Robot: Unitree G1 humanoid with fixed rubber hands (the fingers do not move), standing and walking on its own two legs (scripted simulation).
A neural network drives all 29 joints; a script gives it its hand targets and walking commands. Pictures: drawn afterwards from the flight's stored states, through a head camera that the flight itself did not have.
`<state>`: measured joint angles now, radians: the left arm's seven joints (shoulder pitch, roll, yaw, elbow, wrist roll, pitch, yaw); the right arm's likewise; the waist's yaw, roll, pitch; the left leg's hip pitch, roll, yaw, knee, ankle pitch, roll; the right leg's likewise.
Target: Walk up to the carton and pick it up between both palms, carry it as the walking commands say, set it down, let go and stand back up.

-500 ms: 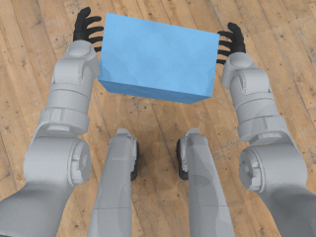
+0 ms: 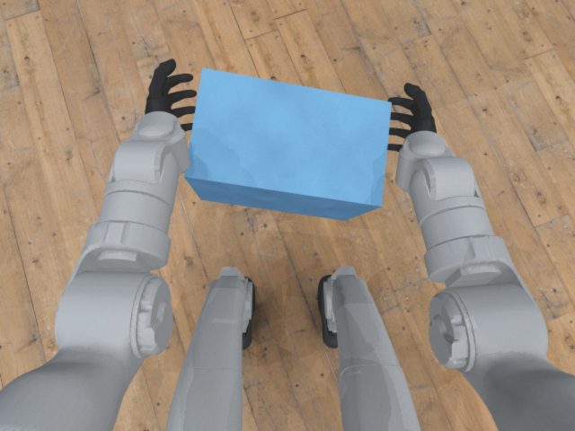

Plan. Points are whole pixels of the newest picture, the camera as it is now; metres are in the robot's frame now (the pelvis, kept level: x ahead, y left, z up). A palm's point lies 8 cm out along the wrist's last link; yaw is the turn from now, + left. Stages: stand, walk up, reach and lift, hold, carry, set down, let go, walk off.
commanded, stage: reach and lift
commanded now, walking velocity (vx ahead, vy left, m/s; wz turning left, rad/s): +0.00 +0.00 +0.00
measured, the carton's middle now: (285, 156) +0.47 +0.00 -0.12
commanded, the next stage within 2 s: hold in 1.88 s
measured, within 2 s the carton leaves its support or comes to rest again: neither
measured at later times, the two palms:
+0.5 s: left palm (141, 106) +0.46 +0.16 +0.05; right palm (450, 127) +0.44 -0.17 +0.04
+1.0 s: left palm (75, 44) +0.44 +0.16 +0.16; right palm (531, 77) +0.43 -0.18 +0.15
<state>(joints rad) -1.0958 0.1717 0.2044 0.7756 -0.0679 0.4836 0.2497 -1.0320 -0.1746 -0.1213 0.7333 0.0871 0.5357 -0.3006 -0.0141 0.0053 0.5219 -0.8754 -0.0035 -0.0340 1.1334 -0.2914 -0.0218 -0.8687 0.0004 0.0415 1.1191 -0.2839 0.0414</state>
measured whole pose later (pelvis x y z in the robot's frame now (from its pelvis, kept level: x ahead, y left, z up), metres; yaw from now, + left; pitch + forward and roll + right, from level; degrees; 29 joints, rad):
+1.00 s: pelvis +0.08 +0.00 +0.09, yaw +0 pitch +1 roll -1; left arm -0.69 -0.03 0.42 0.76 0.23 0.58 0.08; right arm -0.64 0.02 -0.36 0.75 -0.18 0.61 -0.15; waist -0.01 0.01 -0.08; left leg -0.44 0.00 -0.06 0.63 -0.19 -0.02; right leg -0.43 0.00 0.04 0.58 -0.17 0.04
